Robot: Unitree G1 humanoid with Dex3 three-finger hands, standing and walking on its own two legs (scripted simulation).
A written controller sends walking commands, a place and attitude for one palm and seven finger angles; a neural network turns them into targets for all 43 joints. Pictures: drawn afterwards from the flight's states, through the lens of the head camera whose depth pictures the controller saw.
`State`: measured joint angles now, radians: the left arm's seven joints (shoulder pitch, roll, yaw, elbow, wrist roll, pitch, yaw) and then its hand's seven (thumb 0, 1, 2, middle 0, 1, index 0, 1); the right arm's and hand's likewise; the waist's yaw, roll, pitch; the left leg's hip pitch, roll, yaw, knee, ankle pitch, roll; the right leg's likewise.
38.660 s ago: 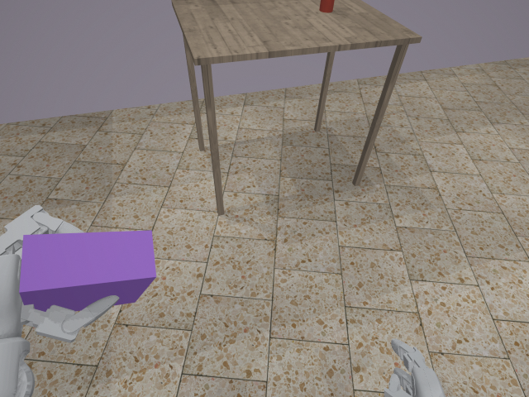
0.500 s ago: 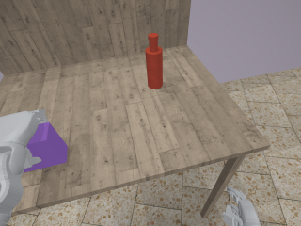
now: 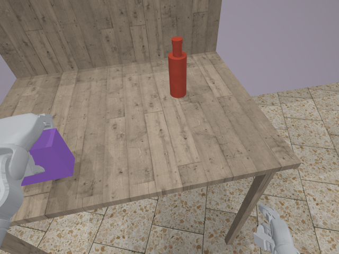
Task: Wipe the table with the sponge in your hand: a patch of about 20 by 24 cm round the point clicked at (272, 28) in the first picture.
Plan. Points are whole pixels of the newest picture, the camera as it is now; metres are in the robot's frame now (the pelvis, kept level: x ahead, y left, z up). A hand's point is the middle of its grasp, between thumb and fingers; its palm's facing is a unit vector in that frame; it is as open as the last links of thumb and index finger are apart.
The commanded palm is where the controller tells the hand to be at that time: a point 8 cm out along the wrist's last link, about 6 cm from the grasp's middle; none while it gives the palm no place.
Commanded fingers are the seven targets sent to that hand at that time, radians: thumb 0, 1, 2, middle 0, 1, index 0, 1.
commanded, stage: lift the sponge slowly off the table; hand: left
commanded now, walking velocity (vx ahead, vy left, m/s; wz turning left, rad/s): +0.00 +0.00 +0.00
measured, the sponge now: (40, 163) +0.25 +0.36 +0.09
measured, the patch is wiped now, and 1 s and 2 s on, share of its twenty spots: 1.00 1.00 1.00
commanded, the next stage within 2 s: bring the sponge back beside the body in 1.18 s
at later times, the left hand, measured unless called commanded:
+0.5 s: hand (24, 139) +0.26 +0.36 +0.16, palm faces -0.02 -0.01 -1.00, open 9.6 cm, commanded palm +0.23 +0.35 +0.25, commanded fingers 0.00 0.10 1.30 -1.20 -1.60 -1.20 -1.60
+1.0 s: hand (22, 127) +0.26 +0.35 +0.20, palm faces +0.02 -0.01 -1.00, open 9.6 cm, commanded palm +0.23 +0.34 +0.28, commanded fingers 0.00 0.10 1.30 -1.20 -1.60 -1.20 -1.60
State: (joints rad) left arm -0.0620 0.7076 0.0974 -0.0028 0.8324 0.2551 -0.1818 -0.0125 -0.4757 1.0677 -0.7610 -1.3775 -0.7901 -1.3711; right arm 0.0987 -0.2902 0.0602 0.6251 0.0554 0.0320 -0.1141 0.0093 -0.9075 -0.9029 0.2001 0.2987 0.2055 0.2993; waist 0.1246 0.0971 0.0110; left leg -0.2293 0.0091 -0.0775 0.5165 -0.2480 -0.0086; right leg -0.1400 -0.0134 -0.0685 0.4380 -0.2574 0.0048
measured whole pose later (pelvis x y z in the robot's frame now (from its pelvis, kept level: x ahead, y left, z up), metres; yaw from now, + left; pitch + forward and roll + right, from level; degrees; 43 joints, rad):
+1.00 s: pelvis -0.02 +0.02 +0.00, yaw +0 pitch -3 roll -1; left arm -0.24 0.75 0.05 -0.03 0.82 0.32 -0.32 -0.01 -0.48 1.07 -0.76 -1.38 -0.79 -1.37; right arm 0.08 -0.29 0.08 0.61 0.06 0.04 -0.10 0.01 -0.91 -0.90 0.20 0.30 0.21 0.30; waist 0.15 0.11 0.01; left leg -0.22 -0.02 -0.05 0.46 -0.19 0.01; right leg -0.15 -0.04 -0.05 0.42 -0.22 0.01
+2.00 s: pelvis -0.02 -0.01 +0.00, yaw -2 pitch -4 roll +0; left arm 0.03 0.73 0.05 -0.38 0.77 0.34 -0.26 -0.01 -0.48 1.07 -0.76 -1.37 -0.79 -1.37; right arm 0.07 -0.28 0.08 0.59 0.05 0.03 -0.10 0.01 -0.91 -0.90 0.20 0.30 0.20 0.30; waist 0.17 0.12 0.00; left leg -0.20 0.01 -0.05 0.48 -0.21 -0.02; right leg -0.15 -0.01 -0.03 0.48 -0.25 0.00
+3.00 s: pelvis -0.04 -0.01 -0.01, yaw -3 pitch -7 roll +0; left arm 0.11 0.68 0.07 -0.44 0.74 0.46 -0.13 -0.01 -0.48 1.08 -0.77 -1.37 -0.79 -1.37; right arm 0.04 -0.27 0.08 0.62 0.06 0.02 -0.11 0.01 -0.91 -0.90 0.20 0.30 0.20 0.30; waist 0.17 0.12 0.00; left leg -0.18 0.03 -0.03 0.51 -0.21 -0.03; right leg -0.16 0.01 -0.01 0.53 -0.24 -0.01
